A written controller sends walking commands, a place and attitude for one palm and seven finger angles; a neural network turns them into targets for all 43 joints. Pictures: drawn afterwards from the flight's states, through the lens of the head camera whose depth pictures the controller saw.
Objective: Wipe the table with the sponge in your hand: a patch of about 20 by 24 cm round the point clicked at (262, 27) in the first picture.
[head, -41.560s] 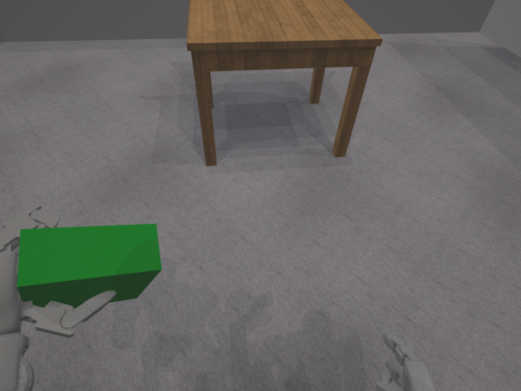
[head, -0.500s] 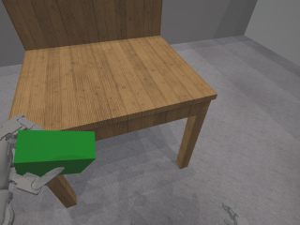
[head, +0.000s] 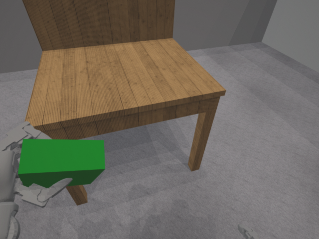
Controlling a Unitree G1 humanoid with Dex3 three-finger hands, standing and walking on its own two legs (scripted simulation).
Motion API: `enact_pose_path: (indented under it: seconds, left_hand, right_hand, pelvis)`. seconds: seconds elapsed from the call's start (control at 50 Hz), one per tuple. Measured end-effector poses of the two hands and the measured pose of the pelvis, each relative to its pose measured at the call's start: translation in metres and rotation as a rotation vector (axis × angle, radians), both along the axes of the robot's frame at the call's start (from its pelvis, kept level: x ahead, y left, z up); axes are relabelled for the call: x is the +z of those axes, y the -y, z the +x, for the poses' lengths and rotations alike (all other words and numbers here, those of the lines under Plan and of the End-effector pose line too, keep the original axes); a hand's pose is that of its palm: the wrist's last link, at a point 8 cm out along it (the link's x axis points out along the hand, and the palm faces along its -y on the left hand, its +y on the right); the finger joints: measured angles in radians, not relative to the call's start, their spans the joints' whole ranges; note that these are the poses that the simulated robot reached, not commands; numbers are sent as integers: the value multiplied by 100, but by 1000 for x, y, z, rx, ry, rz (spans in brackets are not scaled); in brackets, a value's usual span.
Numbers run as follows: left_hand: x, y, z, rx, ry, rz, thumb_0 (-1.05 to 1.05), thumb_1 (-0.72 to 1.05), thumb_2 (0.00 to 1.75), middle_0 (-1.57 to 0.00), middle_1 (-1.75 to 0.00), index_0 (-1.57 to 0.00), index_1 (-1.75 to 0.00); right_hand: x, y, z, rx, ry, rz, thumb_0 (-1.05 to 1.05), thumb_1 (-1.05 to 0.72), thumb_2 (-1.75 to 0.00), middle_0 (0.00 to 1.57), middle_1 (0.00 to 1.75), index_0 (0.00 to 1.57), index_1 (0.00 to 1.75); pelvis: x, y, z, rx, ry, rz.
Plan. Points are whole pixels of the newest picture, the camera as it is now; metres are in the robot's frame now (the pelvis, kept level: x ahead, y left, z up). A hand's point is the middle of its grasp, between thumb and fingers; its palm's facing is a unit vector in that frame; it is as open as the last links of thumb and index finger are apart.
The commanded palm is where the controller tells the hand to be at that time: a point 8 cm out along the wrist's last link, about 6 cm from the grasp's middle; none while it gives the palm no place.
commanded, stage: stop stepping back and stand still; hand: left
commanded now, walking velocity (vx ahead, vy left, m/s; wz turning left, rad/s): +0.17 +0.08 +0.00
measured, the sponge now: (74, 165) +0.22 +0.18 +0.15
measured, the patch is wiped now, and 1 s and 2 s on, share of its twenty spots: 1.00 1.00 1.00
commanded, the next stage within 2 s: stand and wait in 0.48 s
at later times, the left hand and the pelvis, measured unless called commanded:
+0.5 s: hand (43, 177) +0.18 +0.22 +0.18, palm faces +0.36 -0.85 -0.37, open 9.7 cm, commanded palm +0.13 +0.27 +0.20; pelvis -0.03 -0.02 +0.01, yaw +1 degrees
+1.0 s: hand (22, 162) +0.21 +0.28 +0.17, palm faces +0.41 -0.85 -0.33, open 9.7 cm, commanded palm +0.16 +0.31 +0.20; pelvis +0.00 +0.03 +0.02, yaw +0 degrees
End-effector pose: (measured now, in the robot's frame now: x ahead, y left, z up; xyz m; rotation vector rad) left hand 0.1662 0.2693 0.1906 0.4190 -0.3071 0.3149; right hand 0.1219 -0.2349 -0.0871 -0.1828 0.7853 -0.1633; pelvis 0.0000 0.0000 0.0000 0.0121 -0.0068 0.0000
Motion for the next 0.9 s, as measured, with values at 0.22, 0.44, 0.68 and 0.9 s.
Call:
enact_pose_path:
  seconds: [0.22,0.44,0.68,0.9]
  left_hand:
    - [5,-6,-8,51,-46,53,-2,-49,109,-78,-137,-79,-139]
    - [-4,18,-26,25,-55,-13,-2,-49,109,-78,-137,-79,-139]
    - [-2,-14,-14,97,-76,29,-1,-49,109,-77,-137,-79,-139]
    - [-6,-36,-2,92,-75,-35,-2,-49,109,-77,-137,-78,-139]
  right_hand:
    - [18,7,-14,-33,121,25,1,-90,-90,20,30,20,30]
    - [10,32,-23,0,-39,-37,1,-90,-90,20,30,20,30]
    - [26,8,16,14,85,-36,1,-90,-90,20,30,20,30]
    - [45,-37,55,80,120,-29,1,-90,-90,20,30,20,30]
  pelvis:
    - [8,8,-21,-13,1,18]
    - [9,21,-28,12,-4,-18]
    - [10,3,-13,26,6,-33]
    - [18,-20,0,10,3,-28]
